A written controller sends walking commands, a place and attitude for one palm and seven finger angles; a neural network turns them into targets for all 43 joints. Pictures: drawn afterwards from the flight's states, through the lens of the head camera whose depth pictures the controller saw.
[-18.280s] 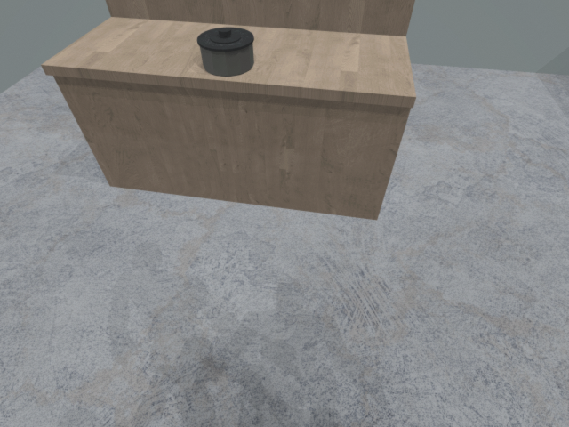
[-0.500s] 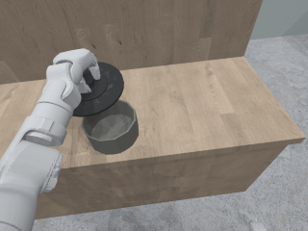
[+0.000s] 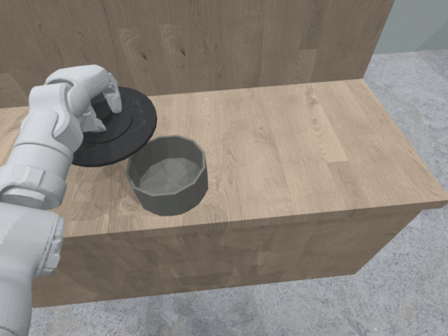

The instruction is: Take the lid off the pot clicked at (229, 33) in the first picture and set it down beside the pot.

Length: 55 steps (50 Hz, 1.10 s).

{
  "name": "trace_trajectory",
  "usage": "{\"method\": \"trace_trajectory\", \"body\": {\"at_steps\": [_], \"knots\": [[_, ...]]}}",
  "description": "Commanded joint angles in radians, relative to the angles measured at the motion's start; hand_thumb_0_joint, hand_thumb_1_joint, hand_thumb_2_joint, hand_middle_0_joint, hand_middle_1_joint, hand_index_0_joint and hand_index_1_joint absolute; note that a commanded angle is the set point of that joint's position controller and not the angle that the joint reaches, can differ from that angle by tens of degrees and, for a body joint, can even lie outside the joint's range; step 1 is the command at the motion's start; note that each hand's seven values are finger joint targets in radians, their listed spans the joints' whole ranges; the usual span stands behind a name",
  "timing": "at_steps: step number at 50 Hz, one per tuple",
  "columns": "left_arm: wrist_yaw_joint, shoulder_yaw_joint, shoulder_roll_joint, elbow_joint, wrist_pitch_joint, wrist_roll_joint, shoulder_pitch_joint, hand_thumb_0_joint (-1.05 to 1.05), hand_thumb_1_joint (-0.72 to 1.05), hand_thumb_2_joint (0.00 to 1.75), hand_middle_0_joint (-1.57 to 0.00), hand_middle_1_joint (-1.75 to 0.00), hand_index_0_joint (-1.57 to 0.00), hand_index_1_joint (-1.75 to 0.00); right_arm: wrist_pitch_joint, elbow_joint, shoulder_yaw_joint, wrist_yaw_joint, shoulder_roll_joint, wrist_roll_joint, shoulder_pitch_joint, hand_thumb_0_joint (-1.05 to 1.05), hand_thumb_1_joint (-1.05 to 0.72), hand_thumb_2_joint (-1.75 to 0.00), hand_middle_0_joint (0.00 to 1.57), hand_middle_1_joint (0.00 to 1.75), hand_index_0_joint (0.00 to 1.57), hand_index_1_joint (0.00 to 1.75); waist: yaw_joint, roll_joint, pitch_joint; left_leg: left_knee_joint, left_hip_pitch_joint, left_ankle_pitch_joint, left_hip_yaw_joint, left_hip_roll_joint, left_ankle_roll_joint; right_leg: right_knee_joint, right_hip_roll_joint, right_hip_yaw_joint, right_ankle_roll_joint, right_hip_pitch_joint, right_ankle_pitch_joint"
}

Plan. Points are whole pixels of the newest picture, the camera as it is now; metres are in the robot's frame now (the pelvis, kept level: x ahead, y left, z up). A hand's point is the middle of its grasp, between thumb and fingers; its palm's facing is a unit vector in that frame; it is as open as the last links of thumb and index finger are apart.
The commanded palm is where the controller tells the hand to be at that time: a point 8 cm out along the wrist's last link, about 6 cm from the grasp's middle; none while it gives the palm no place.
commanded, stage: move the lid sideways beside the pot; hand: left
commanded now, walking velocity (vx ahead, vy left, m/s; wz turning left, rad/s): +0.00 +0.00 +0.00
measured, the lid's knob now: (99, 113) +0.48 +0.24 +0.15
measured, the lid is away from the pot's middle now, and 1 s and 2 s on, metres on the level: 0.09 0.21 0.22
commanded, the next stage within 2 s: lower the lid onto the table in 1.26 s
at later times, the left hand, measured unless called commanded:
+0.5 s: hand (60, 117) +0.45 +0.29 +0.17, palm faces -0.30 -0.07 -0.95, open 7.3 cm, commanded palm +0.45 +0.30 +0.23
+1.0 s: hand (27, 121) +0.44 +0.35 +0.17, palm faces -0.33 -0.10 -0.94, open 7.3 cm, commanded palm +0.45 +0.35 +0.23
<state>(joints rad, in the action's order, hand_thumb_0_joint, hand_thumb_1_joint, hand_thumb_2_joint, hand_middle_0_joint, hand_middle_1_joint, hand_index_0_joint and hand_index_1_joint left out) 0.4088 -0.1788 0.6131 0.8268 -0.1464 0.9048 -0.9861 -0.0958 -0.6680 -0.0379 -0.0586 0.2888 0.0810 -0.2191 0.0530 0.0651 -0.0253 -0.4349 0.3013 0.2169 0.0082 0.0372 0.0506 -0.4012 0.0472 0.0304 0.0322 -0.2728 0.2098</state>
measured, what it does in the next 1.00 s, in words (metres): stands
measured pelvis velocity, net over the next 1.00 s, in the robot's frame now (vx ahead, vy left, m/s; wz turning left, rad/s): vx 0.01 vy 0.01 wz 0.00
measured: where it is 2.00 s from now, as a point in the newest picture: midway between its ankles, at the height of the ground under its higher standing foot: outside the picture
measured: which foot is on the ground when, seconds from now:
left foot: down 0.00-1.00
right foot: down 0.00-1.00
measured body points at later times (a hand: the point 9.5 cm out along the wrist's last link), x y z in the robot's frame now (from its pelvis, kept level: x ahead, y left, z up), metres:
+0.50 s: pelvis +0.00 +0.01 +0.00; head +0.04 -0.01 +0.45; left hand +0.46 +0.29 +0.22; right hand +0.11 -0.27 -0.12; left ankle +0.00 +0.09 -0.74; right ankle -0.01 -0.15 -0.74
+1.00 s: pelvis +0.01 +0.01 +0.00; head +0.07 +0.00 +0.45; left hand +0.46 +0.35 +0.22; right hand +0.09 -0.27 -0.13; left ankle +0.00 +0.09 -0.74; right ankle -0.01 -0.15 -0.74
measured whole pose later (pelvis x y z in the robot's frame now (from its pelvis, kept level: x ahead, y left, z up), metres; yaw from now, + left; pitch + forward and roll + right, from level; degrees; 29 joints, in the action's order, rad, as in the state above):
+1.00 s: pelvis +0.01 +0.01 +0.00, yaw +0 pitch +7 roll -2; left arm 0.47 -0.01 0.85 0.94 0.04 0.94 -0.98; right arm -0.15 -0.68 -0.03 -0.08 0.31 0.09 -0.24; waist 0.06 0.05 -0.01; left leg -0.46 0.35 0.24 0.00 0.03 0.06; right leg -0.35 0.04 0.04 0.04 -0.29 0.19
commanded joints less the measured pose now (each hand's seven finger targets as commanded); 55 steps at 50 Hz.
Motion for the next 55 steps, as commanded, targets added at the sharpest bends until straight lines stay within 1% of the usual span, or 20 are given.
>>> {"method": "trace_trajectory", "body": {"at_steps": [1, 3, 6, 9, 10, 12, 13, 18, 22, 25, 28, 31, 32, 36, 39, 42, 46, 49, 52, 55], "knots": [[-0.048, 0.152, 0.344, -0.191, 0.020, 0.022, -0.584, 0.00, 0.71, 0.86, -0.91, -1.05, -0.91, -1.06, 0.028, 0.119, 0.046, -0.009, 0.145, 0.003, 0.038, 0.00, -0.90, -0.90, 0.20, 0.30, 0.20, 0.30, 0.005, -0.033, -0.404, 0.029, -0.223, -0.305, -0.050, -0.014, 0.026, 0.021, -0.045, 0.017, -0.075, 0.086, -0.266], [-0.052, 0.114, 0.300, -0.218, 0.028, 0.037, -0.621, 0.00, 0.71, 0.86, -0.91, -1.05, -0.91, -1.06, 0.030, 0.115, 0.053, -0.010, 0.136, 0.003, 0.028, 0.00, -0.90, -0.90, 0.20, 0.30, 0.20, 0.30, 0.021, 0.015, -0.431, 0.017, -0.287, -0.357, -0.059, -0.020, 0.025, 0.020, -0.052, 0.022, -0.073, 0.046, -0.258], [-0.055, 0.191, 0.385, -0.196, 0.043, 0.035, -0.555, 0.00, 0.71, 0.86, -0.91, -1.05, -0.91, -1.06, 0.033, 0.122, 0.055, -0.010, 0.145, -0.002, 0.011, 0.00, -0.90, -0.90, 0.20, 0.30, 0.20, 0.30, 0.004, 0.000, -0.439, 0.017, -0.265, -0.381, -0.062, -0.018, 0.027, 0.025, -0.051, 0.018, -0.077, 0.082, -0.281], [-0.044, 0.171, 0.368, -0.123, 0.040, 0.031, -0.520, 0.00, 0.71, 0.86, -0.91, -1.05, -0.91, -1.06, 0.018, 0.115, 0.052, -0.009, 0.147, 0.005, 0.018, 0.00, -0.90, -0.90, 0.20, 0.30, 0.20, 0.30, 0.007, -0.023, -0.367, 0.026, -0.216, -0.322, -0.052, -0.019, 0.028, 0.030, -0.052, 0.023, -0.074, 0.070, -0.260], [-0.042, 0.150, 0.352, -0.171, 0.045, 0.031, -0.560, 0.00, 0.71, 0.86, -0.91, -1.05, -0.91, -1.06, 0.018, 0.118, 0.052, -0.008, 0.146, 0.005, 0.018, 0.00, -0.90, -0.90, 0.20, 0.30, 0.20, 0.30, 0.010, -0.003, -0.387, 0.028, -0.235, -0.331, -0.055, -0.020, 0.028, 0.030, -0.051, 0.024, -0.074, 0.065, -0.262], [-0.050, 0.213, 0.433, -0.262, 0.062, 0.042, -0.567, 0.00, 0.71, 0.86, -0.91, -1.05, -0.91, -1.06, 0.021, 0.133, 0.059, -0.008, 0.150, 0.000, 0.019, 0.00, -0.90, -0.90, 0.20, 0.30, 0.20, 0.30, 0.000, 0.044, -0.472, 0.011, -0.293, -0.424, -0.065, -0.023, 0.030, 0.022, -0.050, 0.015, -0.076, 0.091, -0.298], [-0.050, 0.212, 0.426, -0.264, 0.065, 0.045, -0.557, 0.00, 0.71, 0.86, -0.91, -1.05, -0.91, -1.06, 0.021, 0.134, 0.060, -0.008, 0.146, 0.000, 0.015, 0.00, -0.90, -0.90, 0.20, 0.30, 0.20, 0.30, 0.002, 0.050, -0.474, 0.005, -0.311, -0.474, -0.072, -0.025, 0.028, 0.021, -0.052, 0.021, -0.076, 0.082, -0.306], [-0.024, 0.192, 0.412, -0.136, 0.056, 0.028, -0.480, 0.00, 0.71, 0.86, -0.91, -1.05, -0.91, -1.06, -0.001, 0.121, 0.054, -0.009, 0.156, 0.009, 0.020, 0.00, -0.90, -0.90, 0.20, 0.30, 0.20, 0.30, 0.009, -0.021, -0.357, 0.019, -0.218, -0.353, -0.048, -0.021, 0.031, 0.040, -0.053, 0.023, -0.071, 0.072, -0.279], [-0.025, 0.219, 0.466, -0.238, 0.084, 0.035, -0.538, 0.00, 0.71, 0.86, -0.91, -1.05, -0.91, -1.06, 0.003, 0.130, 0.061, -0.017, 0.155, 0.005, 0.013, 0.00, -0.90, -0.90, 0.20, 0.30, 0.20, 0.30, 0.011, 0.043, -0.446, 0.001, -0.286, -0.417, -0.057, -0.021, 0.036, 0.035, -0.055, 0.017, -0.073, 0.081, -0.299], [-0.010, 0.201, 0.448, -0.146, 0.092, 0.024, -0.515, 0.00, 0.71, 0.86, -0.91, -1.05, -0.91, -1.06, -0.008, 0.116, 0.052, -0.024, 0.156, 0.011, 0.015, 0.00, -0.90, -0.90, 0.20, 0.30, 0.20, 0.30, 0.015, 0.013, -0.373, 0.010, -0.236, -0.357, -0.049, -0.022, 0.035, 0.044, -0.054, 0.026, -0.070, 0.065, -0.277], [-0.013, 0.213, 0.472, -0.204, 0.110, 0.028, -0.548, 0.00, 0.71, 0.86, -0.91, -1.05, -0.91, -1.06, -0.005, 0.114, 0.058, -0.024, 0.157, 0.010, 0.006, 0.00, -0.90, -0.90, 0.20, 0.30, 0.20, 0.30, 0.014, 0.053, -0.424, 0.000, -0.287, -0.409, -0.058, -0.025, 0.034, 0.043, -0.057, 0.025, -0.071, 0.057, -0.277], [-0.006, 0.230, 0.501, -0.118, 0.125, 0.024, -0.503, 0.00, 0.71, 0.86, -0.91, -1.05, -0.91, -1.06, -0.008, 0.105, 0.054, -0.030, 0.165, 0.011, 0.003, 0.00, -0.90, -0.90, 0.20, 0.30, 0.20, 0.30, 0.011, 0.022, -0.374, 0.001, -0.224, -0.354, -0.043, -0.021, 0.035, 0.045, -0.055, 0.024, -0.074, 0.066, -0.279], [-0.002, 0.197, 0.472, -0.092, 0.126, 0.024, -0.516, 0.00, 0.71, 0.86, -0.91, -1.05, -0.91, -1.06, -0.014, 0.098, 0.051, -0.031, 0.163, 0.014, 0.003, 0.00, -0.90, -0.90, 0.20, 0.30, 0.20, 0.30, 0.019, 0.014, -0.357, 0.007, -0.210, -0.324, -0.042, -0.021, 0.035, 0.046, -0.057, 0.027, -0.071, 0.058, -0.263], [-0.005, 0.218, 0.507, -0.161, 0.155, 0.030, -0.565, 0.00, 0.71, 0.86, -0.91, -1.05, -0.91, -1.06, -0.004, 0.101, 0.057, -0.035, 0.163, 0.010, -0.006, 0.00, -0.90, -0.90, 0.20, 0.30, 0.20, 0.30, 0.018, 0.079, -0.420, -0.012, -0.275, -0.423, -0.054, -0.026, 0.034, 0.044, -0.058, 0.026, -0.073, 0.046, -0.285], [0.002, 0.240, 0.541, -0.089, 0.165, 0.024, -0.531, 0.00, 0.71, 0.86, -0.91, -1.05, -0.91, -1.06, -0.013, 0.084, 0.054, -0.040, 0.169, 0.013, -0.016, 0.00, -0.90, -0.90, 0.20, 0.30, 0.20, 0.30, 0.016, 0.037, -0.393, -0.006, -0.226, -0.353, -0.041, -0.025, 0.040, 0.045, -0.057, 0.027, -0.068, 0.062, -0.281], [-0.006, 0.286, 0.592, -0.174, 0.187, 0.035, -0.547, 0.00, 0.71, 0.86, -0.91, -1.05, -0.91, -1.06, -0.013, 0.095, 0.062, -0.035, 0.169, 0.007, -0.018, 0.00, -0.90, -0.90, 0.20, 0.30, 0.20, 0.30, 0.006, 0.101, -0.470, -0.025, -0.292, -0.490, -0.059, -0.030, 0.037, 0.033, -0.061, 0.026, -0.071, 0.070, -0.321], [0.009, 0.275, 0.575, -0.072, 0.192, 0.026, -0.467, 0.00, 0.71, 0.86, -0.91, -1.05, -0.91, -1.06, -0.028, 0.088, 0.060, -0.030, 0.176, 0.013, -0.022, 0.00, -0.90, -0.90, 0.20, 0.30, 0.20, 0.30, 0.010, 0.049, -0.394, -0.023, -0.237, -0.476, -0.056, -0.030, 0.035, 0.042, -0.061, 0.034, -0.068, 0.048, -0.306], [0.012, 0.273, 0.580, -0.110, 0.196, 0.033, -0.496, 0.00, 0.71, 0.86, -0.91, -1.05, -0.91, -1.06, -0.034, 0.088, 0.066, -0.028, 0.175, 0.013, -0.027, 0.00, -0.90, -0.90, 0.20, 0.30, 0.20, 0.30, 0.012, 0.078, -0.421, -0.031, -0.276, -0.483, -0.063, -0.032, 0.037, 0.040, -0.067, 0.039, -0.067, 0.025, -0.281], [0.011, 0.337, 0.664, -0.101, 0.216, 0.031, -0.482, 0.00, 0.71, 0.86, -0.91, -1.05, -0.91, -1.06, -0.041, 0.082, 0.065, -0.029, 0.184, 0.009, -0.040, 0.00, -0.90, -0.90, 0.20, 0.30, 0.20, 0.30, 0.006, 0.053, -0.445, -0.036, -0.253, -0.485, -0.062, -0.030, 0.039, 0.032, -0.068, 0.036, -0.065, 0.055, -0.299], [0.014, 0.326, 0.657, -0.103, 0.224, 0.033, -0.498, 0.00, 0.71, 0.86, -0.91, -1.05, -0.91, -1.06, -0.044, 0.081, 0.067, -0.030, 0.183, 0.012, -0.037, 0.00, -0.90, -0.90, 0.20, 0.30, 0.20, 0.30, 0.008, 0.076, -0.432, -0.036, -0.258, -0.476, -0.064, -0.033, 0.038, 0.034, -0.067, 0.042, -0.065, 0.031, -0.279]]}}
